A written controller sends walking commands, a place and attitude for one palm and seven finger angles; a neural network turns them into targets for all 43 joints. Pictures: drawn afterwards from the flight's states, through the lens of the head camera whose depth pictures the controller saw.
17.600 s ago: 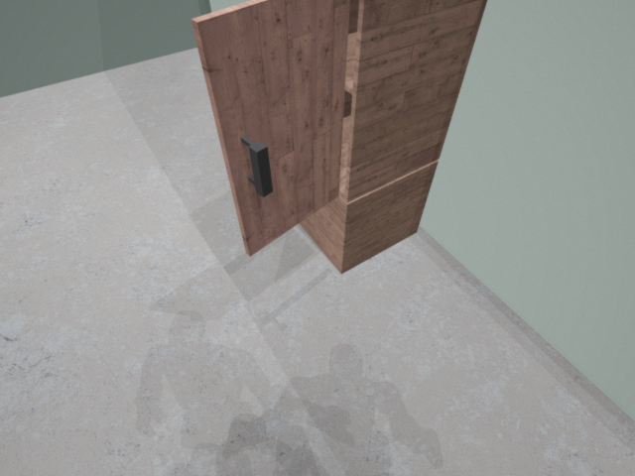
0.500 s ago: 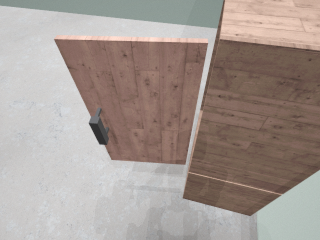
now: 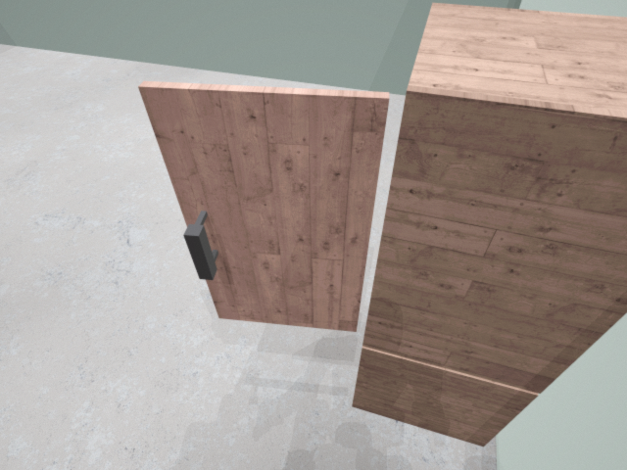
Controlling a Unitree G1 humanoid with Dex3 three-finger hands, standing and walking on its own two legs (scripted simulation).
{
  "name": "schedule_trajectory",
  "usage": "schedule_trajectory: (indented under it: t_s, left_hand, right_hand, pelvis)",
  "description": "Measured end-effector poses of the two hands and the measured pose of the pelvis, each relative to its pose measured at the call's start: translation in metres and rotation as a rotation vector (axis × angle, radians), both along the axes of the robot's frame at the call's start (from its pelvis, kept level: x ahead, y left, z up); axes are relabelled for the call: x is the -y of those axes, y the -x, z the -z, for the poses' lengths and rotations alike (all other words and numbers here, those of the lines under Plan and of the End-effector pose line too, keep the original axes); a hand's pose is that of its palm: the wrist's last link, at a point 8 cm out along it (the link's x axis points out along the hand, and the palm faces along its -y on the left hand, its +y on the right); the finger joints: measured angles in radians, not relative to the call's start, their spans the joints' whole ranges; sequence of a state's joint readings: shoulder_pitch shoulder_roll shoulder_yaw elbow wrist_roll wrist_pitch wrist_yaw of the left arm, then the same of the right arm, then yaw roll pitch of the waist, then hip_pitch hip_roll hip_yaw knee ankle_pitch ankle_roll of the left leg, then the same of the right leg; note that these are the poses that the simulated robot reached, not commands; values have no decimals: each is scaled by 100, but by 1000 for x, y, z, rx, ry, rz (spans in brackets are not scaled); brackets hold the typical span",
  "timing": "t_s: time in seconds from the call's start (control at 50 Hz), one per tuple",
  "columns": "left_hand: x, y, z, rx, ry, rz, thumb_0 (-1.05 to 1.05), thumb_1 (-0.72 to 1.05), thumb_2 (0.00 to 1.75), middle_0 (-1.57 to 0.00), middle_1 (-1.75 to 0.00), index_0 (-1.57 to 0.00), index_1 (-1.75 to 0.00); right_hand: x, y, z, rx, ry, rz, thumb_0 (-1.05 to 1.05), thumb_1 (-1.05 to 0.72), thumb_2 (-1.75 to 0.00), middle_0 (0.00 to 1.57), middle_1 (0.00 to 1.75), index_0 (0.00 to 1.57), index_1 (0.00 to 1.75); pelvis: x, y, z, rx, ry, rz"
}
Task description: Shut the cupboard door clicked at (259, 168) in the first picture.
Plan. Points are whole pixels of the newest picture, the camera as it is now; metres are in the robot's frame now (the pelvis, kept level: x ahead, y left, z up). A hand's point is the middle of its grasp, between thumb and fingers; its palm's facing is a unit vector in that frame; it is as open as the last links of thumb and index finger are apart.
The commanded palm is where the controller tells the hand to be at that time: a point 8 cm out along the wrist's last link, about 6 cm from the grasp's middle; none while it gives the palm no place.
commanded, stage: come to a stop and stand still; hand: left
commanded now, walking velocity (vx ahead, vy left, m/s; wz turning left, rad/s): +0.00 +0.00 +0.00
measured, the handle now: (205, 244) +0.50 +0.23 -0.04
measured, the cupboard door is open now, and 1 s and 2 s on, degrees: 100 100 100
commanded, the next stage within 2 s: look again from close up in 0.86 s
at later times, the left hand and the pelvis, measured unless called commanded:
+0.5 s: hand out of the picture +0.05 +0.26 -0.15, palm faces -0.03 -0.95 -0.31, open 7.4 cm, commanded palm none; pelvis +0.00 +0.03 +0.01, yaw -1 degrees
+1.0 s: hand out of the picture +0.10 +0.27 -0.16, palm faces -0.03 -0.96 -0.29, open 7.4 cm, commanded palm none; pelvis +0.03 +0.05 +0.01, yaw -1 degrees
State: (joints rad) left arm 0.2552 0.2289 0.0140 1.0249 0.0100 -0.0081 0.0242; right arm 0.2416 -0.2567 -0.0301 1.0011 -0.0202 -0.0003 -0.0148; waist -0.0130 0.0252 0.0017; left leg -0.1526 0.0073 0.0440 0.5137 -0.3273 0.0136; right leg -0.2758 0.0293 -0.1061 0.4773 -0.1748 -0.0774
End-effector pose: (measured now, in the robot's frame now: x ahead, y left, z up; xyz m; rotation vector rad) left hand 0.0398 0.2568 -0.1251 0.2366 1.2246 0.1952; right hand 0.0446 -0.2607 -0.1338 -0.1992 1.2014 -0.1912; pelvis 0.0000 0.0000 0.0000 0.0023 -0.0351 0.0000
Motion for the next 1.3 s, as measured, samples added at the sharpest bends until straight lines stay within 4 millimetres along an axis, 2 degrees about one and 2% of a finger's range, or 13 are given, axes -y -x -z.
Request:
schedule_trajectory:
  t_s: [0.1, 0.18, 0.28, 0.36, 0.48, 0.62, 0.76, 0.88, 1.04, 1.3]
  left_hand:
    - [-17, -1, -4, 17, -17, 6, 1, 91, 90, -21, -30, -20, -30]
    - [-31, -5, -8, 19, -29, 19, 1, 91, 90, -20, -30, -20, -30]
    - [-44, -8, -9, 12, -38, 35, 0, 91, 90, -20, -30, -20, -30]
    - [-51, -9, -8, -8, -40, 43, 0, 91, 90, -20, -30, -20, -30]
    - [-53, -10, -7, -43, -35, 42, 0, 91, 90, -20, -30, -20, -30]
    - [-52, -18, -2, -63, -18, 40, 0, 91, 90, -20, -30, -20, -30]
    - [-52, -35, 1, -39, -4, 43, 0, 91, 90, -20, -30, -20, -30]
    - [-56, -49, 0, -15, -4, 47, 0, 91, 90, -20, -30, -20, -30]
    - [-66, -60, -1, -8, -16, 52, 0, 91, 90, -20, -30, -20, -30]
    - [-74, -62, -3, -22, -30, 52, 0, 91, 90, -20, -30, -20, -30]
  right_hand:
    - [13, 18, -10, -27, 49, -6, 1, -90, -89, 20, 29, 20, 30]
    - [16, 39, -13, -75, 72, 3, 1, -90, -89, 20, 29, 20, 30]
    - [11, 59, -13, -134, 76, 11, 1, -90, -89, 20, 29, 20, 30]
    - [0, 62, -9, -154, 61, 14, 1, -90, -89, 20, 29, 20, 30]
    - [-18, 45, -4, -155, 28, -1, 1, -90, -89, 20, 30, 20, 30]
    - [-32, 4, -4, -105, 18, -28, 1, -90, -89, 21, 30, 21, 30]
    - [-33, -38, -12, -37, 43, -56, 1, -90, -89, 21, 30, 21, 30]
    - [-28, -62, -20, 4, 72, -71, 1, -90, -89, 21, 30, 21, 30]
    - [-21, -71, -27, 5, 101, -76, 1, -90, -89, 21, 30, 21, 30]
    - [-21, -55, -24, -46, 100, -60, 1, -90, -89, 21, 30, 21, 30]
  pelvis:
    - [-5, 10, -2, -5, 2, -1]
    - [-11, 15, -4, -13, 4, 1]
    - [-19, 15, -5, -14, -1, 6]
    - [-26, 12, -5, -11, -6, 10]
    - [-33, 3, -6, -18, -5, 11]
    - [-38, -9, -6, -18, 0, 12]
    - [-42, -17, -6, -11, 3, 11]
    - [-44, -22, -6, -9, 6, 10]
    - [-46, -27, -7, -10, 9, 9]
    - [-48, -31, -8, -6, 9, 9]
